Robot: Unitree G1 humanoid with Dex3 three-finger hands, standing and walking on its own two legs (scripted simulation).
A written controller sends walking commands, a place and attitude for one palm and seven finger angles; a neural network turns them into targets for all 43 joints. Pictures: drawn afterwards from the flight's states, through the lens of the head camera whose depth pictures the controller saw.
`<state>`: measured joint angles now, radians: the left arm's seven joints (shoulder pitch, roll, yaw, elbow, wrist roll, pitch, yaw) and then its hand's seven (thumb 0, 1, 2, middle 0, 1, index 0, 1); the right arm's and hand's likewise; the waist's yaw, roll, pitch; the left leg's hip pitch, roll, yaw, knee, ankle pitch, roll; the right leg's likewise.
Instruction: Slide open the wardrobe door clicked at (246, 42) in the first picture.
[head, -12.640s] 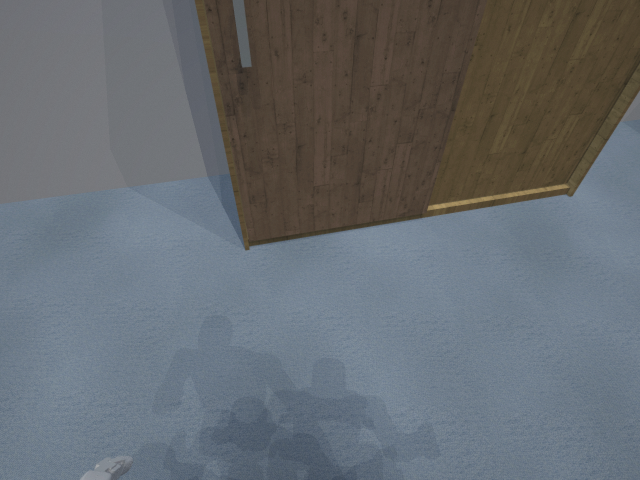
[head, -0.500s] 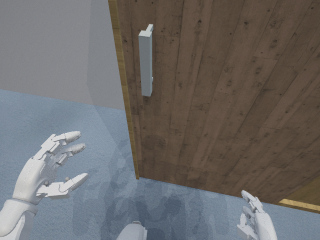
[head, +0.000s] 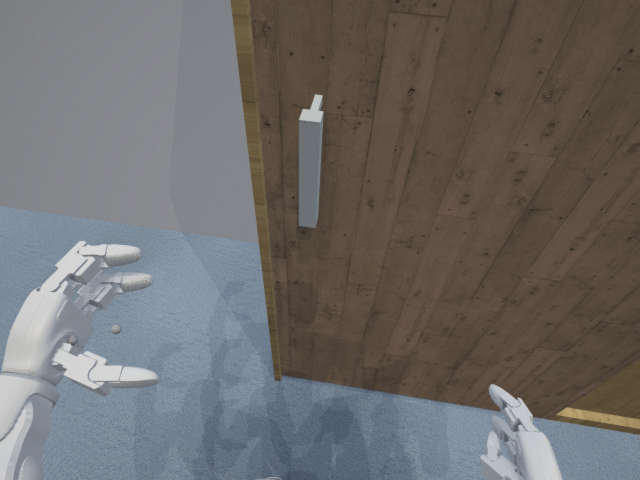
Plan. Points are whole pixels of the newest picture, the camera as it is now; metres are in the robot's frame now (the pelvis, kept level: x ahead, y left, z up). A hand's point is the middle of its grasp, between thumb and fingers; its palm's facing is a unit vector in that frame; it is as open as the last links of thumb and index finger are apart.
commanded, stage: raise the hand with hooked fingers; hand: left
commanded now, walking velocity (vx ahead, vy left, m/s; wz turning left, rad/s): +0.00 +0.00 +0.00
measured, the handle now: (312, 164) +0.49 +0.06 +0.15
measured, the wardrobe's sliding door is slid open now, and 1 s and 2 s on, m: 0.00 0.00 0.00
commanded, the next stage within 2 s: move the hooked fingers beside the handle in 0.94 s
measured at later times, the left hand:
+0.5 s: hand (67, 271) +0.26 +0.28 +0.17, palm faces +0.03 -1.00 -0.09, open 14.0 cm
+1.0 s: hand (133, 262) +0.28 +0.22 +0.17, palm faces -0.01 -1.00 -0.07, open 14.0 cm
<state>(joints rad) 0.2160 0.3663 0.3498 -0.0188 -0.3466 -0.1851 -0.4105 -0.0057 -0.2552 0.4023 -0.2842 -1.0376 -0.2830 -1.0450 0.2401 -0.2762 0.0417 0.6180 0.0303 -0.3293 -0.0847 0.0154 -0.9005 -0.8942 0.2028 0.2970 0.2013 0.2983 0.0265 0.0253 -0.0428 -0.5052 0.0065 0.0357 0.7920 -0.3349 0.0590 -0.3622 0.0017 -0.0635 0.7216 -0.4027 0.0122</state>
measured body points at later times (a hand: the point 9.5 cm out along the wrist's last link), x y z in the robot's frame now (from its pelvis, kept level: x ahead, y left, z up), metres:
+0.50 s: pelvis -0.02 -0.01 +0.02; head -0.03 -0.02 +0.47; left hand +0.25 +0.33 +0.18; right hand +0.17 -0.23 -0.05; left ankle +0.05 +0.07 -0.71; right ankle -0.02 -0.13 -0.71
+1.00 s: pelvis +0.00 -0.04 +0.02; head -0.01 -0.06 +0.47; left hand +0.27 +0.28 +0.17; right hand +0.18 -0.28 -0.05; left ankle +0.05 +0.07 -0.71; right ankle -0.02 -0.13 -0.71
